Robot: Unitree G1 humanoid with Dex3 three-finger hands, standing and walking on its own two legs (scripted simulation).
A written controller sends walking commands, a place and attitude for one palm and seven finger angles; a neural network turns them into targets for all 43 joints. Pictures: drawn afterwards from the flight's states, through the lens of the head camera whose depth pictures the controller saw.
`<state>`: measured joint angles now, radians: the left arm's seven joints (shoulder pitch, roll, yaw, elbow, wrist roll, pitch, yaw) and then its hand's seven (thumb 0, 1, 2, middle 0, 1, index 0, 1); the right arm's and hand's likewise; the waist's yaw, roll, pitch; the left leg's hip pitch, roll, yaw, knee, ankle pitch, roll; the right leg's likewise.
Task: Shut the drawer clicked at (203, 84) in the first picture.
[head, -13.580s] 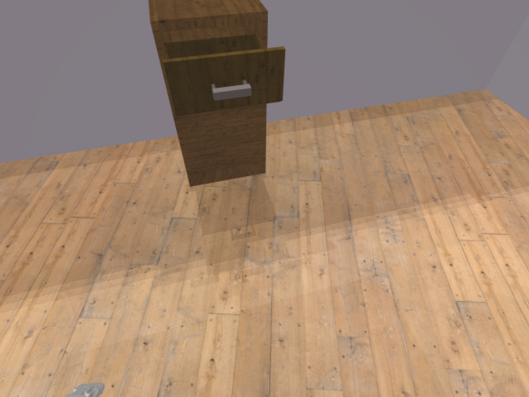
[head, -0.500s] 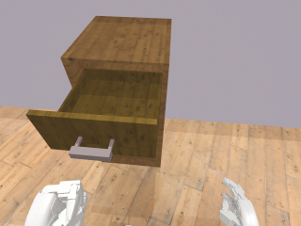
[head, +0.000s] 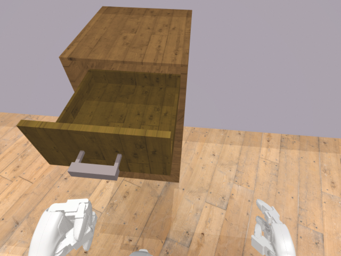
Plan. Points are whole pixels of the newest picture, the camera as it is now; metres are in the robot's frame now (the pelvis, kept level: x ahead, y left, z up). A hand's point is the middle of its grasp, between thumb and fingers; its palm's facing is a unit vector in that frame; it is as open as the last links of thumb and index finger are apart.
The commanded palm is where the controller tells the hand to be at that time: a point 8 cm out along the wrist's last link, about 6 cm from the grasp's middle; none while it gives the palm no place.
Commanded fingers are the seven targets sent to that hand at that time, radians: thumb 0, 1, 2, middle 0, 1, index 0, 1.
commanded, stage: bring the fist close to the handle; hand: left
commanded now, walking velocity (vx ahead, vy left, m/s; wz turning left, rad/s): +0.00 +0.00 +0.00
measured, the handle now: (97, 163) +0.34 +0.21 +0.01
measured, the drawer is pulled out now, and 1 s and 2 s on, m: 0.29 0.29 0.24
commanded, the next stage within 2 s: push the drawer shut in 1.06 s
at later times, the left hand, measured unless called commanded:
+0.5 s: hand (100, 218) +0.20 +0.16 +0.03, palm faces -0.05 -1.00 -0.04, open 3.3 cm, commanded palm +0.18 +0.22 +0.03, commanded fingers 0.00 0.90 0.90 -1.40 -1.60 -1.40 -1.60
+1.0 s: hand (105, 214) +0.21 +0.16 +0.01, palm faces -0.06 -1.00 -0.03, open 3.3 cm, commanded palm +0.19 +0.22 +0.02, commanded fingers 0.00 0.90 0.90 -1.40 -1.60 -1.40 -1.60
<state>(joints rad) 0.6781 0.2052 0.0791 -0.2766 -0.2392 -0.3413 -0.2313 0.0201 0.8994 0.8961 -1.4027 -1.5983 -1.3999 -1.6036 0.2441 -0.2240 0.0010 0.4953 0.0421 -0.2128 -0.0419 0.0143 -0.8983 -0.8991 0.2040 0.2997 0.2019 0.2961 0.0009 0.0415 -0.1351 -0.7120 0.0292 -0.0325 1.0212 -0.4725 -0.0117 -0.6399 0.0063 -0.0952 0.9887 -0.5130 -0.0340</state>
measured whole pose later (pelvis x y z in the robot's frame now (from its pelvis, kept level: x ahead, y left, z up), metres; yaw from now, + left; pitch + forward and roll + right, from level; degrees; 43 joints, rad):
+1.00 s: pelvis -0.01 +0.02 -0.04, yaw -1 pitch +17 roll -3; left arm 0.47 0.20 0.03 -0.14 -0.18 -0.38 -0.13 0.02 0.90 0.90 -1.40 -1.60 -1.40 -1.60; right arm 0.24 -0.22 0.02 0.45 0.01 -0.09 -0.02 0.01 -0.90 -0.90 0.21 0.30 0.20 0.30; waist -0.03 0.03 -0.18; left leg -0.99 0.03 -0.02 1.23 -0.54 0.01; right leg -0.91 0.00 -0.08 1.18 -0.57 -0.02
